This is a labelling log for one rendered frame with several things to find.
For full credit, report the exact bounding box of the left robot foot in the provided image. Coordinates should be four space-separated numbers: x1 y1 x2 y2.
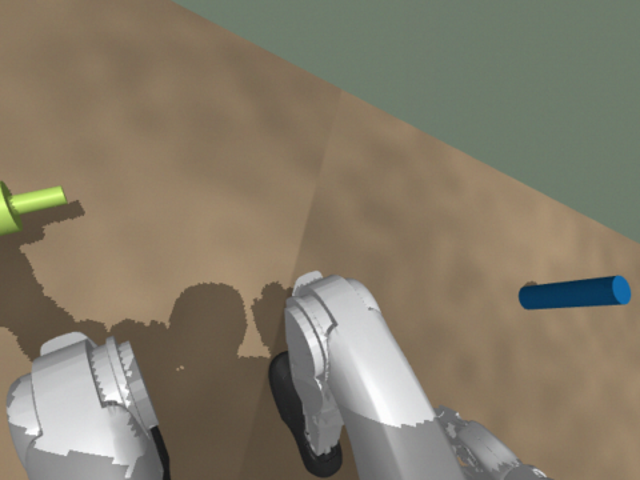
150 426 171 480

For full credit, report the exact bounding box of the right robot foot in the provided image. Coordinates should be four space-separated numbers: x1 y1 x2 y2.
269 351 342 478

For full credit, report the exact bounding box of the right robot hand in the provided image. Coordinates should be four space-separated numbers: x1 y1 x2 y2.
433 405 524 480

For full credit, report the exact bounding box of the right robot arm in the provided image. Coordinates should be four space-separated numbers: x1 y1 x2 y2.
504 464 554 480

